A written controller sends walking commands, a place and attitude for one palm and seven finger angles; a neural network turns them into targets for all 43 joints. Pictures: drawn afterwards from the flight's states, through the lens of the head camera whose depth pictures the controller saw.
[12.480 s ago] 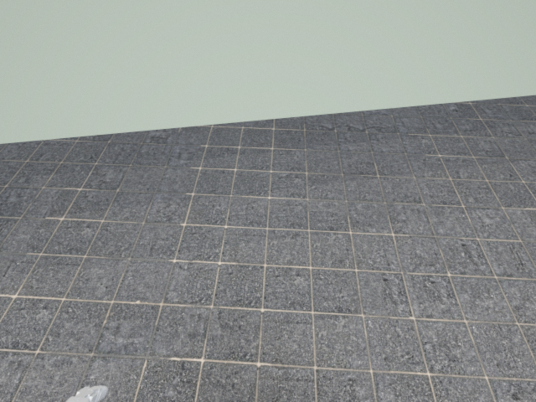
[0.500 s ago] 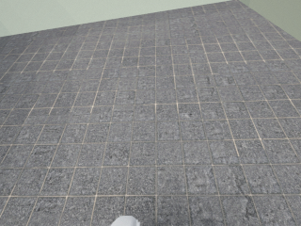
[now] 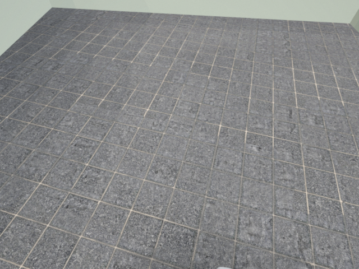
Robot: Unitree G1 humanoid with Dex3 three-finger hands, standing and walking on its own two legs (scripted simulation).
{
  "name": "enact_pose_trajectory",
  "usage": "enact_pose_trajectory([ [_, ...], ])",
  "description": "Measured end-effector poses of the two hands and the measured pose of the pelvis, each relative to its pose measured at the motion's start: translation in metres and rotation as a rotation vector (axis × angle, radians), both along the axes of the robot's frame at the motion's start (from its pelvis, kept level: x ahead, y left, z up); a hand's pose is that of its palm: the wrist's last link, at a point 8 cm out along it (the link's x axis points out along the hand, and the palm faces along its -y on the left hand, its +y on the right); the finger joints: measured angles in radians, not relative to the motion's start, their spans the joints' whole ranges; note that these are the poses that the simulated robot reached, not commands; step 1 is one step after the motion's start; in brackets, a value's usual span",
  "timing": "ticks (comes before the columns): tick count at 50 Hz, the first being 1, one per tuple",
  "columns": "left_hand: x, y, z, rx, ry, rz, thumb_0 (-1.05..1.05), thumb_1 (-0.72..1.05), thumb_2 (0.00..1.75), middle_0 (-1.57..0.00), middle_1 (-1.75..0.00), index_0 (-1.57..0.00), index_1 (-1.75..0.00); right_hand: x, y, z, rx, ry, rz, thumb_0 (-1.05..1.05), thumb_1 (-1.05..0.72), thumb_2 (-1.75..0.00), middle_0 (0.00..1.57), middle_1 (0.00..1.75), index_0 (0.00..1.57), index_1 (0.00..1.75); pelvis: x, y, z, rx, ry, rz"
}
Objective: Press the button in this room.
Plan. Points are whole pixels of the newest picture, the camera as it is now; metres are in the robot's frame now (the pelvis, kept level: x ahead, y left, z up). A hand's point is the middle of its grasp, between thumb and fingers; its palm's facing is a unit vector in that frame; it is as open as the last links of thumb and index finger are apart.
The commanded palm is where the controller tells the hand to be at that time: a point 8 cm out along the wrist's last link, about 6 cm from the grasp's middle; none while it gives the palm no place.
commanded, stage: turn or walk to find it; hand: left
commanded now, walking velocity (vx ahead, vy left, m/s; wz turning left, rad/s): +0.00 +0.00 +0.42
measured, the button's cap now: out of the picture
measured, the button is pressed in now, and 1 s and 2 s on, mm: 0 0 0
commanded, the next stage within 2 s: none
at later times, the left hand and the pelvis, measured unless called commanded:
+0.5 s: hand out of the picture -0.02 +0.18 -0.17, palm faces +0.26 -0.94 -0.24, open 7.4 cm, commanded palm none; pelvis -0.02 -0.02 +0.00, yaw +14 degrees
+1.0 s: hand out of the picture -0.03 +0.19 -0.15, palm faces +0.42 -0.86 -0.29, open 7.4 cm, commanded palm none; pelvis -0.04 -0.03 -0.01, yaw +25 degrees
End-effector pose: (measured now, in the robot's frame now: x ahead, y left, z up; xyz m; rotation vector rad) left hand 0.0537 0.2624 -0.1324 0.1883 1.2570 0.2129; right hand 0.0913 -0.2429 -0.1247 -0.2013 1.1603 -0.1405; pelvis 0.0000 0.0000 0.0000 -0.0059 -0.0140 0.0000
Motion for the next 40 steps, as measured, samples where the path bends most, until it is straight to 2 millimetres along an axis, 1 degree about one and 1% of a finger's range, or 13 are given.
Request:
enact_pose_trajectory([
  [5, 0.010, -0.018, 0.008, 0.017, -0.067, -0.002, 0.01, 0.91, 0.90, -0.20, -0.30, -0.20, -0.30, -0.009, -0.011, -0.014, 0.034, 0.025, 0.006, 0.01, -0.91, -0.89, 0.20, 0.30, 0.20, 0.29, -0.005, -0.014, -0.004, 0.013, 0.004, 0.038],
  [8, 0.007, -0.032, 0.009, 0.036, -0.102, 0.004, 0.01, 0.91, 0.90, -0.20, -0.30, -0.20, -0.30, -0.015, -0.022, -0.029, 0.054, 0.047, 0.008, 0.01, -0.91, -0.89, 0.20, 0.30, 0.20, 0.29, -0.009, -0.025, -0.010, 0.019, 0.003, 0.065],
  [10, -0.002, -0.040, 0.013, 0.037, -0.109, 0.023, 0.01, 0.91, 0.90, -0.20, -0.30, -0.20, -0.30, -0.020, -0.028, -0.031, 0.055, 0.076, 0.020, 0.01, -0.91, -0.89, 0.20, 0.30, 0.20, 0.29, -0.011, -0.029, -0.009, 0.022, 0.000, 0.091],
  [13, -0.019, -0.048, 0.017, 0.033, -0.090, 0.061, 0.01, 0.91, 0.90, -0.20, -0.30, -0.20, -0.30, -0.025, -0.035, -0.030, 0.053, 0.114, 0.039, 0.01, -0.91, -0.89, 0.20, 0.30, 0.20, 0.29, -0.013, -0.033, -0.004, 0.031, -0.002, 0.119],
  [18, -0.045, -0.053, 0.015, 0.017, -0.049, 0.115, 0.01, 0.91, 0.90, -0.20, -0.30, -0.20, -0.30, -0.031, -0.038, -0.025, 0.038, 0.162, 0.078, 0.01, -0.91, -0.89, 0.20, 0.30, 0.20, 0.29, -0.015, -0.034, 0.000, 0.040, -0.002, 0.174],
  [21, -0.063, -0.051, 0.010, 0.002, -0.031, 0.153, 0.01, 0.90, 0.90, -0.20, -0.30, -0.20, -0.30, -0.028, -0.032, -0.022, 0.022, 0.183, 0.115, 0.01, -0.91, -0.90, 0.20, 0.30, 0.20, 0.29, -0.018, -0.031, 0.000, 0.040, 0.001, 0.205],
  [23, -0.077, -0.046, 0.004, -0.008, -0.017, 0.183, 0.01, 0.90, 0.90, -0.20, -0.30, -0.20, -0.30, -0.022, -0.025, -0.020, 0.010, 0.182, 0.146, 0.01, -0.91, -0.90, 0.20, 0.30, 0.20, 0.29, -0.021, -0.026, -0.002, 0.036, 0.001, 0.225],
  [29, -0.125, -0.017, -0.023, -0.036, 0.042, 0.283, 0.01, 0.90, 0.90, -0.20, -0.30, -0.20, -0.30, 0.007, 0.010, -0.016, -0.031, 0.086, 0.242, 0.01, -0.91, -0.90, 0.20, 0.30, 0.20, 0.29, -0.033, -0.005, -0.015, 0.017, -0.001, 0.276],
  [31, -0.137, -0.010, -0.024, -0.033, 0.078, 0.300, 0.01, 0.91, 0.90, -0.20, -0.30, -0.20, -0.30, 0.012, 0.021, -0.010, -0.030, 0.052, 0.259, 0.01, -0.91, -0.89, 0.20, 0.30, 0.20, 0.29, -0.036, -0.001, -0.013, 0.015, -0.004, 0.279],
  [33, -0.142, -0.004, -0.020, -0.033, 0.088, 0.315, 0.01, 0.91, 0.90, -0.20, -0.30, -0.20, -0.30, 0.015, 0.029, -0.004, -0.030, 0.034, 0.274, 0.01, -0.91, -0.89, 0.20, 0.30, 0.20, 0.29, -0.038, 0.001, -0.008, 0.006, -0.003, 0.292],
  [35, -0.143, 0.000, -0.014, -0.030, 0.075, 0.326, 0.01, 0.91, 0.90, -0.20, -0.30, -0.20, -0.30, 0.016, 0.036, -0.001, -0.026, 0.030, 0.291, 0.01, -0.91, -0.89, 0.20, 0.30, 0.20, 0.29, -0.040, 0.003, -0.004, 0.000, -0.001, 0.305],
  [40, -0.136, 0.002, -0.002, -0.008, 0.018, 0.339, 0.01, 0.91, 0.90, -0.20, -0.30, -0.20, -0.30, 0.018, 0.041, -0.002, -0.002, 0.033, 0.320, 0.01, -0.91, -0.89, 0.20, 0.30, 0.20, 0.29, -0.044, 0.000, 0.001, -0.002, 0.007, 0.338],
])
